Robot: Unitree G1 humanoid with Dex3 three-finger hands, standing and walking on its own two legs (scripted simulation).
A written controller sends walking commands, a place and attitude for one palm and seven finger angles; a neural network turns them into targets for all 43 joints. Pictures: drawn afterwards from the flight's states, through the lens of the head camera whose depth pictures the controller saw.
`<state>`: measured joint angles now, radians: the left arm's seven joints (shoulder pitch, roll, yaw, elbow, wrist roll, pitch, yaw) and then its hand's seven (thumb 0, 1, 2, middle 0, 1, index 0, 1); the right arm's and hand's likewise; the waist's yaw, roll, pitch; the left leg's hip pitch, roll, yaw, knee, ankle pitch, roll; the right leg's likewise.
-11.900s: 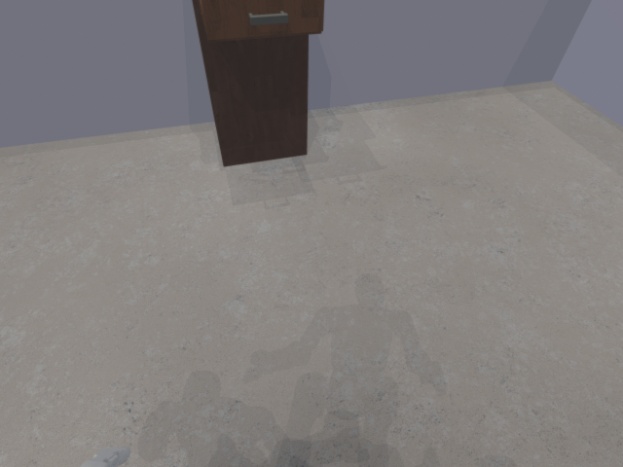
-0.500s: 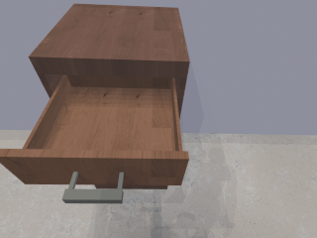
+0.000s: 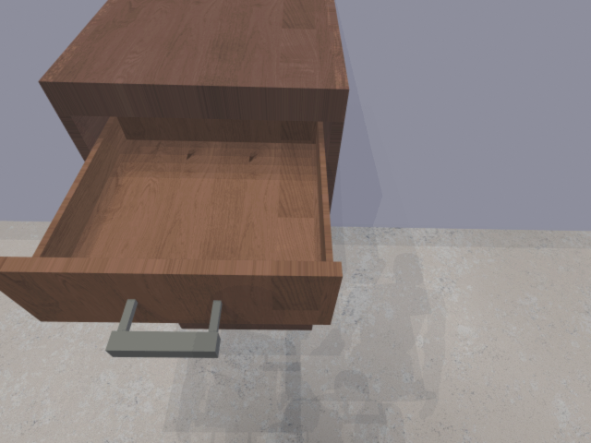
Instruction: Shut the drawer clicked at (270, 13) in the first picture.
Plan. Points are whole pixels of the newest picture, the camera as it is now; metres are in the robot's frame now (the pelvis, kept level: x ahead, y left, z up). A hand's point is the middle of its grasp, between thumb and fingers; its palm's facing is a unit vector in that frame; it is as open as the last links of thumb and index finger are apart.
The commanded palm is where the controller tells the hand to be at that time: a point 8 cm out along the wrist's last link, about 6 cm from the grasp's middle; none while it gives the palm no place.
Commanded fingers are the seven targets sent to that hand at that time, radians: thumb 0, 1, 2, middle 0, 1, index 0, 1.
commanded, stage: come to a stop and stand still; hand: left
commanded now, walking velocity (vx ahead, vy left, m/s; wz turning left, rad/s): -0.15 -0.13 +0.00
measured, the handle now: (169, 326) +0.24 +0.17 +0.04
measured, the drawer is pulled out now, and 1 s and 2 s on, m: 0.29 0.29 0.29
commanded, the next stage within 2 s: look again from close up in 1.06 s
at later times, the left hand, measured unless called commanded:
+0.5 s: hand out of the picture -0.05 +0.11 -0.16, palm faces +0.11 -0.97 -0.21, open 7.3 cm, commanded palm none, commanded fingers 0.00 0.90 0.90 -0.20 -0.30 -0.20 -0.30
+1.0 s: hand out of the picture +0.00 +0.18 -0.18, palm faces +0.06 -0.98 -0.19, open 7.3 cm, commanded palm none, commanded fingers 0.00 0.90 0.90 -0.20 -0.30 -0.20 -0.30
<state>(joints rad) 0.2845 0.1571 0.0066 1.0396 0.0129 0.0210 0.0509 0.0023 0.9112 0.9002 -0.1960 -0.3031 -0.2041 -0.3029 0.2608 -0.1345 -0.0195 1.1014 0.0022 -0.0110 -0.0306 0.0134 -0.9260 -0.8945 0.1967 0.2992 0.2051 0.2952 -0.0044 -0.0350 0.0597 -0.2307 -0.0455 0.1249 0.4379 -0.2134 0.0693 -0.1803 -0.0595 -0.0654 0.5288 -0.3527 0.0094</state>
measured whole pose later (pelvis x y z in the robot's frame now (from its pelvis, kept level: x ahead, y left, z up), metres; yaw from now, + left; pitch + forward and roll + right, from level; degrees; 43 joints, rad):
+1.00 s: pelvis -0.01 +0.00 +0.00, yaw +2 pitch -1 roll +0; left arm 0.29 0.17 0.00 1.04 0.01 0.00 0.04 0.00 0.91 0.90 -0.19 -0.30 -0.20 -0.30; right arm 0.24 -0.16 -0.01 1.07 0.00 -0.02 -0.03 0.00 -0.95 -0.89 0.20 0.30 0.21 0.30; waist 0.01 -0.03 0.04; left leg -0.20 -0.02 0.07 0.46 -0.25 0.04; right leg -0.13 -0.07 -0.04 0.45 -0.30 0.04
